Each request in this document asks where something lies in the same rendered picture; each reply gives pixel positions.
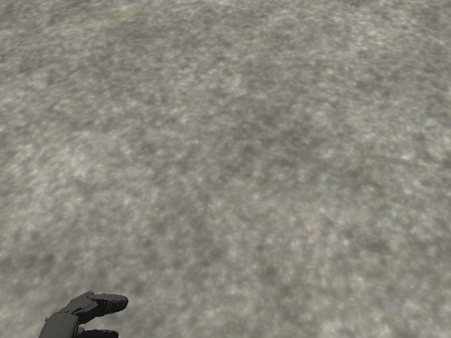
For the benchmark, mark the robot left hand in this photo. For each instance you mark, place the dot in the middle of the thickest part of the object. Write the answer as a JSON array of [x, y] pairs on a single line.
[[80, 310]]

